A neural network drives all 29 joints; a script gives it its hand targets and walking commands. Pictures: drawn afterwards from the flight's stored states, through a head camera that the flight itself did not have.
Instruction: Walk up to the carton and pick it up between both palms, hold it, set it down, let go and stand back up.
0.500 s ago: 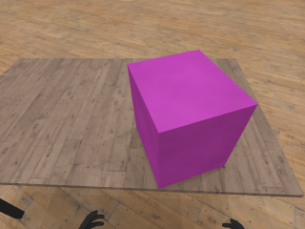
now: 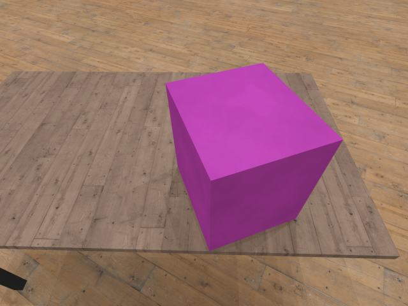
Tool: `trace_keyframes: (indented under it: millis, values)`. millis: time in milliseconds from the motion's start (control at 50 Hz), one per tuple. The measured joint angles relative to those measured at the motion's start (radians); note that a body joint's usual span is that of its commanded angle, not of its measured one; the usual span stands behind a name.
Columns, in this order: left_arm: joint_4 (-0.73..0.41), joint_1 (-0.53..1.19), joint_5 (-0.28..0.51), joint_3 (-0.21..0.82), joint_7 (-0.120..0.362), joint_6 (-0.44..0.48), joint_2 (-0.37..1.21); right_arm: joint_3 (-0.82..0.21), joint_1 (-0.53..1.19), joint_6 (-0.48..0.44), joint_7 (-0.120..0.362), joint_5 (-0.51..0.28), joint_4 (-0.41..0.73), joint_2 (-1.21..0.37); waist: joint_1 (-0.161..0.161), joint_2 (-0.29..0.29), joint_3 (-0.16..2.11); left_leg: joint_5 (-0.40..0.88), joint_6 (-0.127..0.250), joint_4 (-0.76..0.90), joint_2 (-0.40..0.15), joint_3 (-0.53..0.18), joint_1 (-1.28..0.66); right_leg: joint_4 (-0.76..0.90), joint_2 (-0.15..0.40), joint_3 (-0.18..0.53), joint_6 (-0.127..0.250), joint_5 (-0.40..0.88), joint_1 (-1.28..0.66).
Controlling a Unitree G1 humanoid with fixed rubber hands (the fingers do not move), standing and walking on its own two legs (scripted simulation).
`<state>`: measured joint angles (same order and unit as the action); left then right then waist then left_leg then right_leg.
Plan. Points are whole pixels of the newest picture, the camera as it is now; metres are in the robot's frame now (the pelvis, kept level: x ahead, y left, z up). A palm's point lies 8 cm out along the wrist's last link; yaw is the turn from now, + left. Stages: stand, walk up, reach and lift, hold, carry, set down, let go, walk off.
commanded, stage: stand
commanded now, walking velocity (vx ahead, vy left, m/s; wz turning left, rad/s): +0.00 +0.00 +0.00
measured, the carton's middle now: (236, 156) +0.44 -0.05 +0.03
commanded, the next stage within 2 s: none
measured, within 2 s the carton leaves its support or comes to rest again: neither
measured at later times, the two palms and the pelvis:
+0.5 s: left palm out of the picture +0.05 +0.23 -0.13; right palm out of the picture +0.06 -0.21 -0.13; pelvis +0.03 +0.01 +0.01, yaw +0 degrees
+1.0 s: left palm out of the picture +0.01 +0.21 -0.13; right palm out of the picture +0.00 -0.20 -0.14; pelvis +0.01 +0.00 +0.01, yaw -1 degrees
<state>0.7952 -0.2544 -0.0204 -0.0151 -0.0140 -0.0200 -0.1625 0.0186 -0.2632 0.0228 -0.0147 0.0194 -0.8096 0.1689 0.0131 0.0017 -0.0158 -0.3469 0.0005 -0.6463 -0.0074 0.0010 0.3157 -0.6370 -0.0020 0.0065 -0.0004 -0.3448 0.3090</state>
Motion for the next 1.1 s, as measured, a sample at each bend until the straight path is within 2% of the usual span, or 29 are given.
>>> trace_keyframes:
  millis: [200, 600, 840, 1100]
  values:
    - [0.062, 0.003, 0.001, -0.009, -0.007, 0.009, 0.011, 0.000, -0.010, -0.012, -0.007, -0.003, -0.068, -0.023, -0.015, -0.005, -0.010, 0.008, 0.010, 0.038, 0.006, 0.002, -0.027, 0.049, 0.006, 0.002, -0.008, 0.014, -0.032]
    - [0.230, -0.026, 0.005, -0.020, -0.023, 0.020, 0.025, 0.016, -0.005, -0.024, -0.028, -0.011, -0.202, -0.035, -0.022, -0.008, -0.026, 0.019, 0.011, 0.128, 0.011, 0.014, -0.135, 0.124, 0.011, 0.014, -0.013, 0.022, -0.130]
    - [0.298, -0.022, 0.007, -0.018, -0.029, 0.017, 0.037, 0.013, -0.019, -0.017, -0.032, -0.007, -0.278, -0.046, -0.011, -0.012, -0.038, 0.037, 0.008, 0.164, 0.011, 0.018, -0.188, 0.151, 0.012, 0.017, -0.013, 0.035, -0.177]
    - [0.336, -0.026, 0.010, -0.007, -0.031, 0.017, 0.067, 0.008, -0.020, -0.015, -0.032, -0.008, -0.330, -0.065, -0.015, -0.010, -0.053, 0.069, 0.003, 0.183, 0.006, 0.015, -0.183, 0.169, 0.007, 0.015, -0.007, 0.066, -0.172]
